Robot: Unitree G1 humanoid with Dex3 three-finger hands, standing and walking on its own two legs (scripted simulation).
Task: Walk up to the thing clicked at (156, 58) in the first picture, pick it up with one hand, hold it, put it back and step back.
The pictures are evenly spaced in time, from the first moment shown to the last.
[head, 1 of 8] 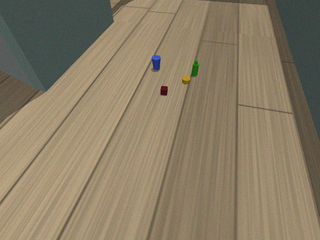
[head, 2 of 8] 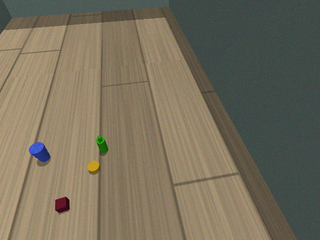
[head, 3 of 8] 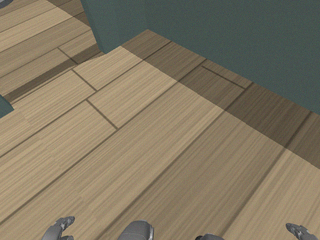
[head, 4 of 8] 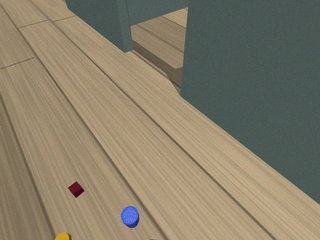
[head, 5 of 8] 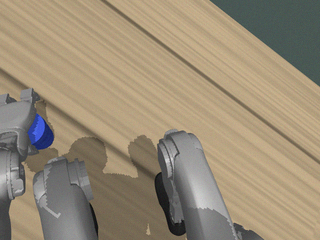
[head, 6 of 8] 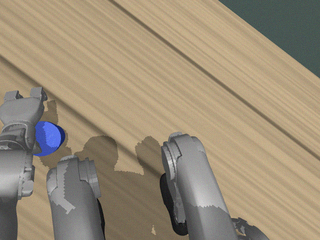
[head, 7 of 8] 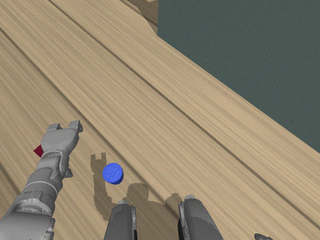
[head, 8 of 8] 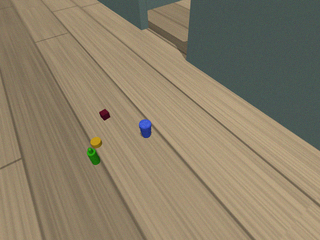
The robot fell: no
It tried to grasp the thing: yes
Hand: left
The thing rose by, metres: 0.01
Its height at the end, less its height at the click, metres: +0.00
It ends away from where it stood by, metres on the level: 0.01
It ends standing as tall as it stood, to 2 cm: yes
